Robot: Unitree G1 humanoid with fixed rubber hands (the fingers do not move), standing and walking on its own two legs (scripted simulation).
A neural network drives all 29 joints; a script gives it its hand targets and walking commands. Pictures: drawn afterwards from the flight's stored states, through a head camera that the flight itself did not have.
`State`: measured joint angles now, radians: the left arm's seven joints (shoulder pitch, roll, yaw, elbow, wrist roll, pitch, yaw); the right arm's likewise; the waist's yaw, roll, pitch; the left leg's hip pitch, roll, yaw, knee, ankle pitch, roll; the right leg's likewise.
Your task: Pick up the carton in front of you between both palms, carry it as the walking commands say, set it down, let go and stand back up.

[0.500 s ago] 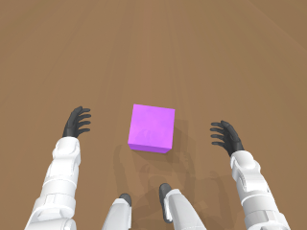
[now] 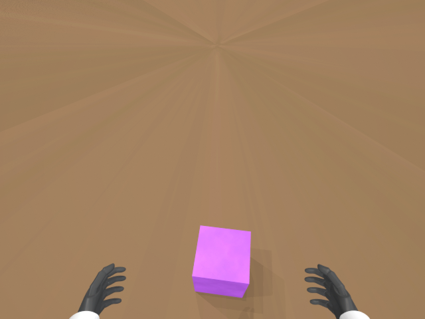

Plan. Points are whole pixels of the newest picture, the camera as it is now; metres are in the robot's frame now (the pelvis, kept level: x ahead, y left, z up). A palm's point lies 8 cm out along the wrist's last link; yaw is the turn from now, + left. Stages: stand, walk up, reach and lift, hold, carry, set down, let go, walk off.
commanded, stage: let go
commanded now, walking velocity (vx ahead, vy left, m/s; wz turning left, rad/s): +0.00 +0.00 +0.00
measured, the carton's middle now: (221, 262) +0.42 -0.05 -0.65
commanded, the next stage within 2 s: stand in 0.44 s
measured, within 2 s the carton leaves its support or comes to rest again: neither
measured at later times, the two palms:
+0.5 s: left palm out of the picture +0.15 +0.23 -0.07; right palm (353, 310) +0.15 -0.25 -0.07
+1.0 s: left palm out of the picture +0.12 +0.28 -0.09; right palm out of the picture +0.14 -0.30 -0.10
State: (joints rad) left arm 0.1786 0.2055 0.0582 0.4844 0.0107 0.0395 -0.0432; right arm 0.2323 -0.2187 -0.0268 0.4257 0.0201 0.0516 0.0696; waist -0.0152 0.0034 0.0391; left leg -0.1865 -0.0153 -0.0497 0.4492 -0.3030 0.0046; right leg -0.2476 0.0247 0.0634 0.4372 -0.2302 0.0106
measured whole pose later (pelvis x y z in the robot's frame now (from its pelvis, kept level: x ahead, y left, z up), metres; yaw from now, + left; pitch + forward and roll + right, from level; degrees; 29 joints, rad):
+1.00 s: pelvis +0.01 -0.02 +0.00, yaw +2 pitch +0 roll +0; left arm 0.17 0.33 0.04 0.79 0.03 0.00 0.02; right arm 0.18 -0.35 -0.03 0.78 -0.04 0.01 -0.03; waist 0.01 0.04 0.02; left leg -0.13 -0.01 -0.08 0.48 -0.34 -0.02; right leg -0.20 0.03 0.03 0.50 -0.29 -0.02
